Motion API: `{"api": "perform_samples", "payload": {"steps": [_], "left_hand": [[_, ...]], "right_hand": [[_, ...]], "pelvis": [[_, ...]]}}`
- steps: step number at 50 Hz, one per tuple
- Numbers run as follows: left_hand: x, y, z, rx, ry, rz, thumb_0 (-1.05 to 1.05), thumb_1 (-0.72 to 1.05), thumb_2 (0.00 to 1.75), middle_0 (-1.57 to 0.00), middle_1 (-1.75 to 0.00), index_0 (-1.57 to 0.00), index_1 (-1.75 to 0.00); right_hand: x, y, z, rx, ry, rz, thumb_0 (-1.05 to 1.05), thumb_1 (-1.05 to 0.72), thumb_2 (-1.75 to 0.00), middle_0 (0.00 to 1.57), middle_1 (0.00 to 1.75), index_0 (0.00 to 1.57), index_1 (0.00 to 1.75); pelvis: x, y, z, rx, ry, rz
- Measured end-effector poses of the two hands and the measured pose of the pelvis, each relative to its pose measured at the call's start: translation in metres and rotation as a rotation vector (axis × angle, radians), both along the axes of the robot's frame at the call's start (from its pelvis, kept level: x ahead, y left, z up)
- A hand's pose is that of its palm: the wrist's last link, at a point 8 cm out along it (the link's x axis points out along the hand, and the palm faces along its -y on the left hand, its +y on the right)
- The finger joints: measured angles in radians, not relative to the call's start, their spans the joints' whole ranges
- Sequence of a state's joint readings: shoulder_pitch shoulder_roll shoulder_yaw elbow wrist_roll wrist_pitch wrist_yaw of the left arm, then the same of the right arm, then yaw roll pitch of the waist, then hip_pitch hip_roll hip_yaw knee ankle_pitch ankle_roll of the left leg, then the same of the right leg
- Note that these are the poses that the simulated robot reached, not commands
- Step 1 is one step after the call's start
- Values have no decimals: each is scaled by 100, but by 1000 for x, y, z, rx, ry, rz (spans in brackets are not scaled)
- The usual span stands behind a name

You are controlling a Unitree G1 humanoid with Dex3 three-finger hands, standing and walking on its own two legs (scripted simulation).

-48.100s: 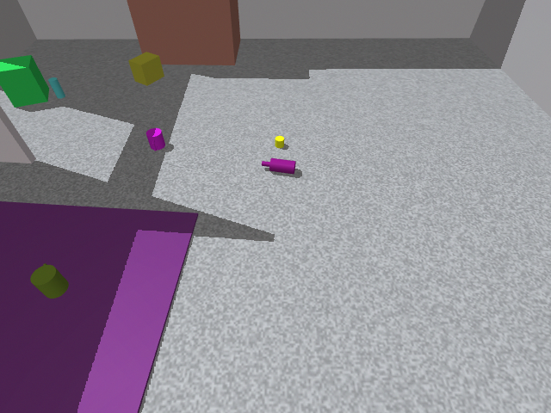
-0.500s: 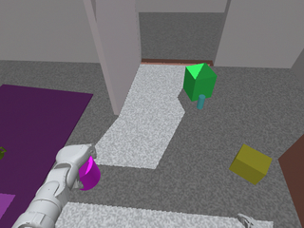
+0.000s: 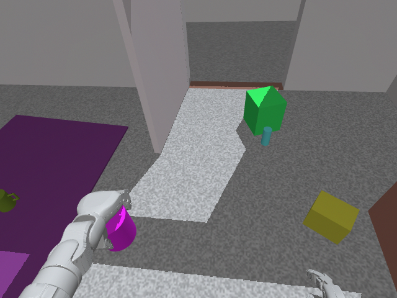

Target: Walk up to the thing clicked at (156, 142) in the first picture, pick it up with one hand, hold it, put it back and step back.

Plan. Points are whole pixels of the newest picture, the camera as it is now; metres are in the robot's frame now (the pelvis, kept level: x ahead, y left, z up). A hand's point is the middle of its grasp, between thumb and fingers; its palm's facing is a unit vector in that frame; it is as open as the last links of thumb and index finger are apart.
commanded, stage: hold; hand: left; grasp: from above
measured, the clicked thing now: (106, 225) +0.32 +0.24 -0.07
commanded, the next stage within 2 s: crouch in 0.98 s
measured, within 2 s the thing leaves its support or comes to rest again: neither
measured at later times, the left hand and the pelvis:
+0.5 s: hand (106, 224) +0.29 +0.22 -0.02, palm faces -0.42 -0.05 -0.91, open 11.2 cm; pelvis -0.01 +0.00 +0.00, yaw +0 degrees
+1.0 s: hand (106, 221) +0.30 +0.22 -0.01, palm faces -0.42 -0.05 -0.91, open 11.2 cm; pelvis +0.00 +0.00 +0.01, yaw +0 degrees
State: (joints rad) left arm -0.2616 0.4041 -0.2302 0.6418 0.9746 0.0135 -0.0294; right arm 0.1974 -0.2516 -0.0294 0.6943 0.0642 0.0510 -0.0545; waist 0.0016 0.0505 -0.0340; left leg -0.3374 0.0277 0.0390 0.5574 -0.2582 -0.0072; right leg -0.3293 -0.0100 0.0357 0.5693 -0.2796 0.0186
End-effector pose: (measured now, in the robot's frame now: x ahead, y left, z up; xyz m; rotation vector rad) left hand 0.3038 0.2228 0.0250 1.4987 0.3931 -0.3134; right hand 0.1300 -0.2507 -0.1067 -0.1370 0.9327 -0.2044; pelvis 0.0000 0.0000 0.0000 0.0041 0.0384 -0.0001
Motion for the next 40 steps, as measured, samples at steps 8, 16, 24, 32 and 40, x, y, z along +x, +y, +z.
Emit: {"api": "perform_samples", "payload": {"steps": [8, 16, 24, 32, 40], "left_hand": [[-5, -3, 7, -2, -21, -4, 0, -21, 82, -41, -96, -47, -92], [-8, -3, 14, 4, -23, -4, 0, -20, 82, -40, -97, -46, -92], [-9, -5, 17, -4, -17, -10, 0, -20, 82, -40, -97, -46, -93], [-9, -7, 17, -4, -14, -17, 0, -19, 82, -40, -97, -45, -93], [-7, -5, 15, 0, -10, -17, 0, -19, 82, -40, -97, -45, -93]], "right_hand": [[2, -1, 3, -1, -15, 5, 1, -91, -90, 20, 30, 20, 30], [5, 0, 5, 5, -32, 8, 1, -91, -90, 20, 30, 20, 30], [9, 2, 8, 9, -45, 14, 1, -91, -90, 20, 30, 20, 30], [12, 3, 8, 10, -41, 18, 1, -92, -90, 20, 30, 20, 30], [13, 3, 9, 8, -35, 16, 1, -92, -90, 20, 30, 20, 30]], "pelvis": [[-4, -2, 2, 2, -15, 0], [-6, -3, 3, 3, -27, -2], [-6, -3, 4, 4, -33, -3], [-5, -3, 5, 4, -33, -2], [-2, -3, 6, 4, -33, -1]]}}
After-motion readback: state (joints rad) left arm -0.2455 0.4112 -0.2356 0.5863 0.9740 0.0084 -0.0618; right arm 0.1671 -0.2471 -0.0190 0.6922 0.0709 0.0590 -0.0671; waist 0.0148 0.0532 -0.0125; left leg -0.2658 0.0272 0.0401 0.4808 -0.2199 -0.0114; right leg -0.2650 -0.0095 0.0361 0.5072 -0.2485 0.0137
